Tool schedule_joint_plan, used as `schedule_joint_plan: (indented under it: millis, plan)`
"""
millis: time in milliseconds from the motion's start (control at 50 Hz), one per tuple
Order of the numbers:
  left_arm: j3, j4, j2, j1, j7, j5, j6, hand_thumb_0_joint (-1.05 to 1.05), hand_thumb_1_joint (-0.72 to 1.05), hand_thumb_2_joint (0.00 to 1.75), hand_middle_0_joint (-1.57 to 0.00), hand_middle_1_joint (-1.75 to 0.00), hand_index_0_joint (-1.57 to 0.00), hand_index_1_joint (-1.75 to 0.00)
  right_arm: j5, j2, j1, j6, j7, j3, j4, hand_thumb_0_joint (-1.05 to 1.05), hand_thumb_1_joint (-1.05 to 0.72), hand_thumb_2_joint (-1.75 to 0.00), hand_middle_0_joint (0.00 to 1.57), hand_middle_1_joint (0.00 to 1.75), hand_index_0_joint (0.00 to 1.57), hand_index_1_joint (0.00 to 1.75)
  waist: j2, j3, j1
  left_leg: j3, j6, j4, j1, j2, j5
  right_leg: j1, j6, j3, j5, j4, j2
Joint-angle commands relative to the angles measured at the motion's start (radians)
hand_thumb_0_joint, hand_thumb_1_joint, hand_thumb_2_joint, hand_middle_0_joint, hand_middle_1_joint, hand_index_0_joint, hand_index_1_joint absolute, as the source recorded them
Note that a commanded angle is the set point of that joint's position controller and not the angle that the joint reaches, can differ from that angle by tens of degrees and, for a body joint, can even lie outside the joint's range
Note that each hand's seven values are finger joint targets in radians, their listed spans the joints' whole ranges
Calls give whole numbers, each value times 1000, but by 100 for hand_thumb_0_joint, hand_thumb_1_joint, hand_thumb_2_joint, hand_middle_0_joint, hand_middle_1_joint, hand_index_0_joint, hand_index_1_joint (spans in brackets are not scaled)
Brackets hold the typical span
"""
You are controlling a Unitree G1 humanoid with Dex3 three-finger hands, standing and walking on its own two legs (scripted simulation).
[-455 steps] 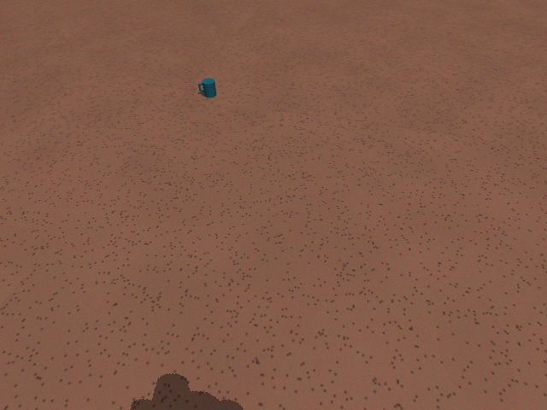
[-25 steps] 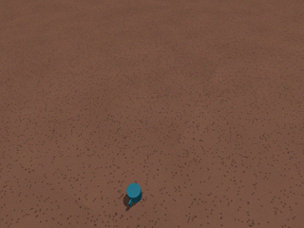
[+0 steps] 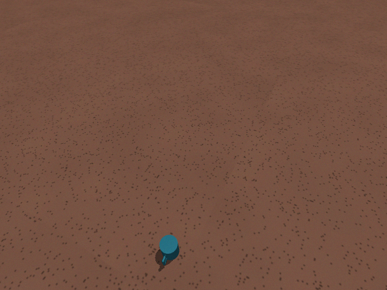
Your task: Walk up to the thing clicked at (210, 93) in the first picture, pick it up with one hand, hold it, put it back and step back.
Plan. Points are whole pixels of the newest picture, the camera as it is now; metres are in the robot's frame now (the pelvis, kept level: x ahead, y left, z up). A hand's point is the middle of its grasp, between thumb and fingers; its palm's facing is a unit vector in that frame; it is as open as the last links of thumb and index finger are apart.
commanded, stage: stand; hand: left
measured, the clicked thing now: (168, 251) +0.42 +0.18 -0.73
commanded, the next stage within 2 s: walk up in 1.46 s
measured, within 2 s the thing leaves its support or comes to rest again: neither
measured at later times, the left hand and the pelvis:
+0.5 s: hand out of the picture +0.08 +0.26 -0.16, palm faces -0.01 -0.94 -0.34, open 7.4 cm; pelvis +0.01 +0.00 +0.00, yaw +0 degrees
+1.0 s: hand out of the picture +0.08 +0.26 -0.15, palm faces -0.02 -0.94 -0.35, open 7.4 cm; pelvis +0.01 +0.00 +0.00, yaw +0 degrees
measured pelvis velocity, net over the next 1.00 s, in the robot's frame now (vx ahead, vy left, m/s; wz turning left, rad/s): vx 0.01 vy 0.00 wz -0.01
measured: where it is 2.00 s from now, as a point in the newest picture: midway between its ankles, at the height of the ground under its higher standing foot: outside the picture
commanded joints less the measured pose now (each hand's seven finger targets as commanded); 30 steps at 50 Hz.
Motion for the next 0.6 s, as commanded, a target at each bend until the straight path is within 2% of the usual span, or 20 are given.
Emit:
schedule_joint_plan:
  millis: [0, 100, 120, 220, 440, 480, 540, 580]
  plan:
    - [35, -60, 212, -31, 11, 0, -24, 0, 90, 90, -20, -30, -20, -30, 1, -209, -41, -16, -13, -36, -62, 0, -90, -90, 20, 30, 20, 30, 0, -68, -2, -67, 42, -43, 0, 90, 105, 22, -18, 94, 69, -64, -114]
    - [35, -64, 216, -35, 13, 2, -26, 0, 90, 90, -20, -30, -20, -30, 2, -209, -46, -15, -13, -37, -63, 0, -90, -90, 20, 30, 20, 30, -10, -80, -3, -64, 45, -34, 9, 91, 122, 34, -17, 96, 106, -64, -119]
    - [37, -65, 218, -38, 13, 1, -26, 0, 90, 90, -20, -30, -20, -30, 2, -208, -33, -16, -14, -37, -63, 0, -90, -90, 20, 30, 20, 30, -12, -83, -9, -62, 43, -37, 5, 90, 115, 36, -19, 101, 101, -64, -121]
    - [36, -62, 218, -34, 13, 2, -23, 0, 90, 90, -20, -30, -20, -30, 1, -208, -43, -15, -14, -35, -62, 0, -90, -90, 20, 30, 20, 30, -8, -55, -3, -66, 41, -47, -5, 89, 91, 16, -16, 93, 55, -69, -113]
    - [38, -67, 218, -30, 14, 4, -23, 0, 90, 90, -20, -30, -20, -30, 1, -212, -45, -16, -16, -38, -66, 0, -90, -90, 20, 30, 20, 30, 9, -77, -2, -62, 44, -40, 13, 94, 134, 32, -19, 93, 107, -61, -116]
    - [37, -64, 219, -32, 13, 3, -22, 0, 90, 90, -20, -30, -20, -30, 1, -208, -37, -15, -15, -36, -63, 0, -90, -90, 20, 30, 20, 30, -6, -65, -4, -62, 44, -46, 0, 91, 102, 30, -18, 96, 76, -67, -117]
    - [36, -66, 218, -21, 14, 3, -24, 0, 90, 90, -20, -30, -20, -30, 2, -211, -42, -15, -15, -38, -66, 0, -90, -90, 20, 30, 20, 30, -1, -75, -1, -62, 44, -43, 19, 92, 140, 30, -17, 90, 110, -60, -114]
    - [36, -68, 216, -31, 13, 2, -24, 0, 90, 90, -20, -30, -20, -30, 1, -208, -30, -15, -16, -36, -64, 0, -90, -90, 20, 30, 20, 30, -7, -69, -6, -58, 43, -42, 12, 91, 119, 26, -16, 95, 95, -64, -116]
